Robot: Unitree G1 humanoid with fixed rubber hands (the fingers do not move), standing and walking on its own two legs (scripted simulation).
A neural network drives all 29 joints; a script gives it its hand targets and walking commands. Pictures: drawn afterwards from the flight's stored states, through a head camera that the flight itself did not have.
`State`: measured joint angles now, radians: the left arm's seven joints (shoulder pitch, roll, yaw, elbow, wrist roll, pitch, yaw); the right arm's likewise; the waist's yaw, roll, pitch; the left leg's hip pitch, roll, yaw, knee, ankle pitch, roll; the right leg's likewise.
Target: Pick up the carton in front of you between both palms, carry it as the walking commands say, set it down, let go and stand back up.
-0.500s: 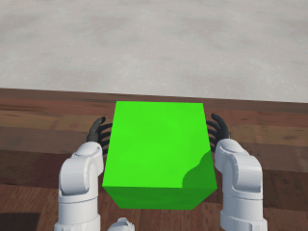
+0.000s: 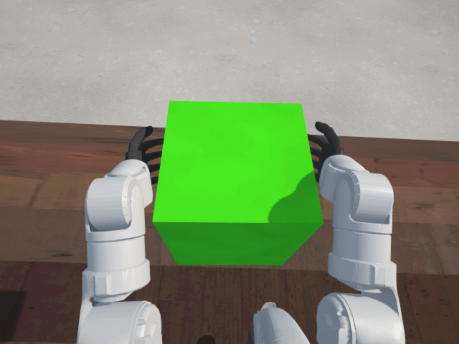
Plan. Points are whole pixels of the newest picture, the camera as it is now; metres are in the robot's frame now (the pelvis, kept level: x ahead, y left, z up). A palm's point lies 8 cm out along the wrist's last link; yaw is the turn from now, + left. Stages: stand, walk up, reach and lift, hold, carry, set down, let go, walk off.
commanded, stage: carry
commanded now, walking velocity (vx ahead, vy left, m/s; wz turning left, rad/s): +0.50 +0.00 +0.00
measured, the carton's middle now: (232, 193) +0.37 -0.01 +0.02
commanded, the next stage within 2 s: none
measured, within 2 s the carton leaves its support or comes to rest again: neither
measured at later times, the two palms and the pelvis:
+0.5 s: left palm (191, 106) +0.69 +0.07 -0.07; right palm (298, 101) +0.72 -0.23 -0.07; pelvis +0.35 -0.09 -0.14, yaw +0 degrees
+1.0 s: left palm (221, 56) +1.08 -0.02 -0.18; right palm (299, 63) +1.04 -0.32 -0.18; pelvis +0.72 -0.11 -0.27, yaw -3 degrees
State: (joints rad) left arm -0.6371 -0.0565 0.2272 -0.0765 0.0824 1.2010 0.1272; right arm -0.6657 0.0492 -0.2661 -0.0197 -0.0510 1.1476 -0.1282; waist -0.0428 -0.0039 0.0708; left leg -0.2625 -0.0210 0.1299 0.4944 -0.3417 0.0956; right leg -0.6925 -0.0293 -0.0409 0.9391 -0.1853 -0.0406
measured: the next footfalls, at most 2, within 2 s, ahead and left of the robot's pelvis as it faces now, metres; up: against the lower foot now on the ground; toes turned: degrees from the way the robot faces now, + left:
right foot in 0.24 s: +0.38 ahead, -0.10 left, -0.12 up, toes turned -3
left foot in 0.78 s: +0.72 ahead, -0.10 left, -0.23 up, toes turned -3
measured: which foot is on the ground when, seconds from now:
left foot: down 0.00-0.28, up 0.30-0.76, down 0.78-1.00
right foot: up 0.00-0.22, down 0.24-0.76, up 0.78-1.00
